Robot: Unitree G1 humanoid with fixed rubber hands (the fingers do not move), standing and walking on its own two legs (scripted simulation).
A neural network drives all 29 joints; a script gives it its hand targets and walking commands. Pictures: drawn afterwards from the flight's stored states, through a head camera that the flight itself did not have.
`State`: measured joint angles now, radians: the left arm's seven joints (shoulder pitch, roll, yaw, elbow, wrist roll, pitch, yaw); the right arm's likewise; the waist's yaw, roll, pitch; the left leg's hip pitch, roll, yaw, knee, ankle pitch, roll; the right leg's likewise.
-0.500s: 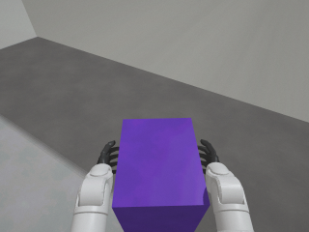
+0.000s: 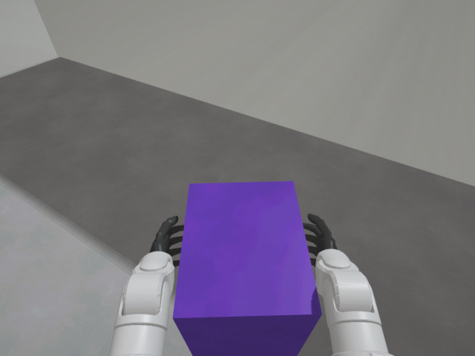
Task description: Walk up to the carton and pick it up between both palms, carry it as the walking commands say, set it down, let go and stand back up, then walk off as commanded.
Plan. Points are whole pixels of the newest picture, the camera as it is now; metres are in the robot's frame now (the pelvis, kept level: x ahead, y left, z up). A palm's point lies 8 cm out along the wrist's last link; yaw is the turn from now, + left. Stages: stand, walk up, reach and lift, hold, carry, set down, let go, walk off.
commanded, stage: carry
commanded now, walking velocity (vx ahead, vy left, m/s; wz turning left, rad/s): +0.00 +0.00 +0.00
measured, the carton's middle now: (243, 278) +0.29 +0.00 -0.04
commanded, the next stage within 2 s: hold in 0.34 s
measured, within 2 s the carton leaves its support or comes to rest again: neither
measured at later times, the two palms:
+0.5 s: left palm (161, 266) +0.27 +0.14 +0.04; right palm (328, 276) +0.25 -0.14 +0.03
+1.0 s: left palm (139, 238) +0.31 +0.18 +0.07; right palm (304, 257) +0.27 -0.10 +0.07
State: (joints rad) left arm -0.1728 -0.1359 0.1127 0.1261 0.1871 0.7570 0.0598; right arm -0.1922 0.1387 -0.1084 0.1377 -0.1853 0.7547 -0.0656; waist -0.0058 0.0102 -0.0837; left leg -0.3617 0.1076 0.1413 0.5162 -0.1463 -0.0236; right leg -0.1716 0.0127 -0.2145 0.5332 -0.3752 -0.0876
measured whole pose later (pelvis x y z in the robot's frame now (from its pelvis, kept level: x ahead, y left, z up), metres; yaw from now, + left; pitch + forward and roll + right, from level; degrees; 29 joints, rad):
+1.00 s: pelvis -0.01 +0.10 +0.01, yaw -17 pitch -10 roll +0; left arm -0.37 -0.19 0.29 0.35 0.29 0.73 0.06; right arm -0.46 0.11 -0.26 0.53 -0.30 0.65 0.05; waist 0.09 -0.01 0.06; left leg -0.07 -0.03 -0.06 0.37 -0.12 -0.01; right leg -0.01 -0.01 0.11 0.42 -0.24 -0.03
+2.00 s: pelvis -0.03 +0.08 -0.04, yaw -17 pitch +21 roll -1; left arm -0.45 -0.19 0.45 0.47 0.31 0.27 0.01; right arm -0.57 0.16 -0.36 0.68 -0.30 0.20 -0.02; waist 0.12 -0.05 -0.06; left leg -0.92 -0.01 -0.10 0.76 -0.22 -0.04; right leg -0.85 0.06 0.09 0.80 -0.33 0.01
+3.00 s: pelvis -0.06 +0.08 -0.18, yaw -18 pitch +41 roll +0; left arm -0.78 -0.10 0.56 0.55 0.26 0.28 0.01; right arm -0.94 0.09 -0.39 0.79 -0.26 0.24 -0.08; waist 0.13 -0.08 -0.18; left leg -1.73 -0.02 -0.10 1.42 -0.41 -0.08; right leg -1.67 0.12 0.08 1.49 -0.54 0.02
